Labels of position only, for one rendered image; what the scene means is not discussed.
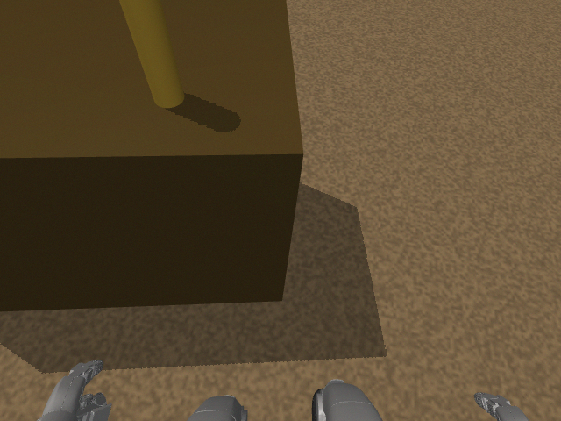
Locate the right robot hand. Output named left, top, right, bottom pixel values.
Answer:
left=474, top=392, right=529, bottom=421

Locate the left robot hand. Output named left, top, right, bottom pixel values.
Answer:
left=42, top=360, right=112, bottom=421

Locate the can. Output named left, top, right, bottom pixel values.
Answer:
left=119, top=0, right=184, bottom=108

